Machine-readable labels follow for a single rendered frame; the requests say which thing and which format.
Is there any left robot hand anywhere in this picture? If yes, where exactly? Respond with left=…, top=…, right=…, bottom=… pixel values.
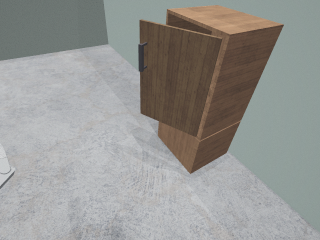
left=0, top=143, right=15, bottom=189

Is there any handle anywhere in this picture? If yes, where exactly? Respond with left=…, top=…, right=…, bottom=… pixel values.
left=138, top=42, right=148, bottom=72

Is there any cupboard door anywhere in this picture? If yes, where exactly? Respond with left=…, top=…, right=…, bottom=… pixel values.
left=139, top=19, right=223, bottom=137

